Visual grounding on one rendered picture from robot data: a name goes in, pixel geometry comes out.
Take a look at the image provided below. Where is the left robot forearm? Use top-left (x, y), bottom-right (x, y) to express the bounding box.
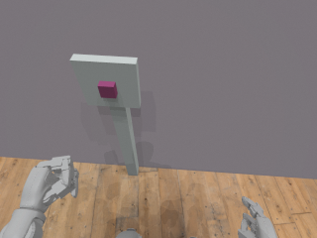
top-left (0, 207), bottom-right (47, 238)

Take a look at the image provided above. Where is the panel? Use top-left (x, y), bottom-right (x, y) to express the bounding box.
top-left (69, 54), bottom-right (142, 177)

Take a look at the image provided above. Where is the button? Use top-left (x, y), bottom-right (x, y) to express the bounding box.
top-left (97, 80), bottom-right (118, 99)

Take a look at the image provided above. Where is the robot right hand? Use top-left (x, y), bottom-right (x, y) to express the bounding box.
top-left (238, 196), bottom-right (277, 238)

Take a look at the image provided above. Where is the robot left hand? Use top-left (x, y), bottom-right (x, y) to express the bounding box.
top-left (20, 156), bottom-right (79, 213)

